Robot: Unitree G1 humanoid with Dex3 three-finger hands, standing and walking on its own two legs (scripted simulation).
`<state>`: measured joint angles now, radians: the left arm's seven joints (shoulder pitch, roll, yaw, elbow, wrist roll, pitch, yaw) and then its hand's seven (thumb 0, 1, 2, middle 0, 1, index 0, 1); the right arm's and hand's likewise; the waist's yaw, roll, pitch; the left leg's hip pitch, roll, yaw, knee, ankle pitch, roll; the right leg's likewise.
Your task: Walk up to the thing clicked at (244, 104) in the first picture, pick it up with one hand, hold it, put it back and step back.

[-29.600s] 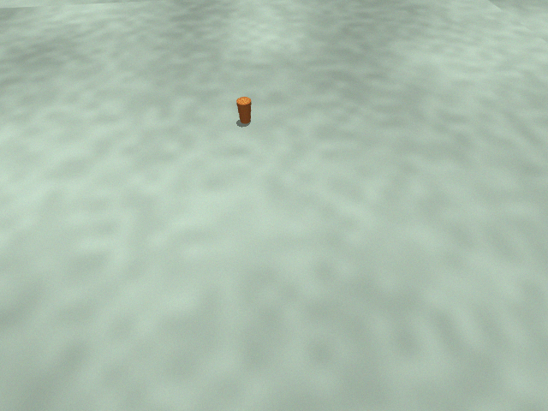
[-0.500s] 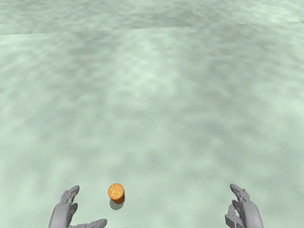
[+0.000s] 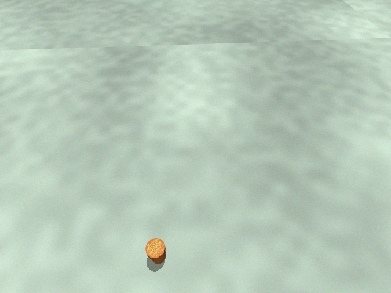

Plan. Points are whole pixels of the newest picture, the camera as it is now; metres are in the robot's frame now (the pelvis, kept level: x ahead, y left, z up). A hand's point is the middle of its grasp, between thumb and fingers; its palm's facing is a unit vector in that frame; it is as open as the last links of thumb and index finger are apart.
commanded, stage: stand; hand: left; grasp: from the side
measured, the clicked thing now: (157, 252) +0.40 +0.19 -0.70
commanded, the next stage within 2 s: step back in 1.72 s
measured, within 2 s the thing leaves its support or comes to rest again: neither
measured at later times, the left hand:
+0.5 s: hand out of the picture +0.04 +0.25 -0.15, palm faces -0.01 -0.94 -0.35, open 7.4 cm
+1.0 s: hand out of the picture +0.08 +0.24 -0.15, palm faces -0.02 -0.94 -0.33, open 7.4 cm
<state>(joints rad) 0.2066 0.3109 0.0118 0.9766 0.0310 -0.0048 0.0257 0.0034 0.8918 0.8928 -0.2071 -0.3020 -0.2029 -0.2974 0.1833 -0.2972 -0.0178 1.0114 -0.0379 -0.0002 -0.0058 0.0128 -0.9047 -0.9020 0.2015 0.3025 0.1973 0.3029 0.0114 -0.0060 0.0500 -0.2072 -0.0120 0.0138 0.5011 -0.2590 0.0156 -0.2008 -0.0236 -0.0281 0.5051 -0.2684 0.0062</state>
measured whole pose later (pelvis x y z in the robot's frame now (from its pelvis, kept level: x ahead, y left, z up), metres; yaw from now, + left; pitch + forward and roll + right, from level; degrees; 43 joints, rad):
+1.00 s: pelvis +0.01 +0.00 +0.01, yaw -1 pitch -2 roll +0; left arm 0.09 0.32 0.01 1.17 0.02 -0.02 0.01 0.00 0.90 0.89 -0.21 -0.30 -0.20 -0.30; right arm 0.11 -0.33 0.00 1.15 -0.02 -0.01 0.00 0.01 -0.90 -0.90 0.20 0.30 0.20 0.30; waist 0.00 0.01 0.05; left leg -0.10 -0.01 0.02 0.30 -0.17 0.01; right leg -0.10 -0.02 -0.02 0.31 -0.17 0.01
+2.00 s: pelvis -0.03 -0.01 -0.01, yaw -1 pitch -1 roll +0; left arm 0.07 0.38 0.05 0.99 0.01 0.02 0.01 0.00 0.90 0.89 -0.21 -0.30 -0.20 -0.30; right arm 0.05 -0.39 -0.05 1.00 0.00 0.05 0.02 0.01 -0.90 -0.90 0.20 0.30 0.20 0.30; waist -0.01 0.01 0.17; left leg -0.30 0.00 0.01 0.58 -0.25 0.02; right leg -0.29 0.00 -0.02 0.57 -0.25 -0.02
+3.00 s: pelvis -0.24 +0.05 -0.02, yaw -2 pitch -3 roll +1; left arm 0.10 0.38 0.06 0.73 0.03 0.06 0.01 0.00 0.90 0.89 -0.21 -0.30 -0.21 -0.30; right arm 0.15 -0.39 -0.05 0.87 -0.02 0.03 -0.02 0.01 -0.90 -0.90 0.20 0.30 0.20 0.30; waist 0.00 -0.05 0.20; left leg -0.25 -0.05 -0.03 0.65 -0.35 0.01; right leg -0.41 -0.01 0.04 0.69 -0.23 0.00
